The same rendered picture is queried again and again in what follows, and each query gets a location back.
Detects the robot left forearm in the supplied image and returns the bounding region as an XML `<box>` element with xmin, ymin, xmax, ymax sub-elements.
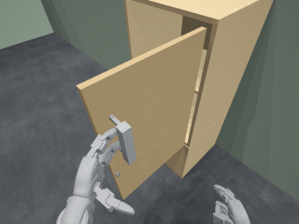
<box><xmin>56</xmin><ymin>195</ymin><xmax>95</xmax><ymax>224</ymax></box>

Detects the right robot hand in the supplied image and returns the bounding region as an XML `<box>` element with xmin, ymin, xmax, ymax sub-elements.
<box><xmin>213</xmin><ymin>185</ymin><xmax>250</xmax><ymax>224</ymax></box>

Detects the cupboard door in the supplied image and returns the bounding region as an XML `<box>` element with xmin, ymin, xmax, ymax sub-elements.
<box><xmin>76</xmin><ymin>26</ymin><xmax>207</xmax><ymax>199</ymax></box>

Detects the handle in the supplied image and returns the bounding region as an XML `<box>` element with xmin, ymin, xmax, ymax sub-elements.
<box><xmin>108</xmin><ymin>114</ymin><xmax>136</xmax><ymax>165</ymax></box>

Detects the left robot hand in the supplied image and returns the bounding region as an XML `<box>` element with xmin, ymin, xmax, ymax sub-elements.
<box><xmin>73</xmin><ymin>127</ymin><xmax>135</xmax><ymax>216</ymax></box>

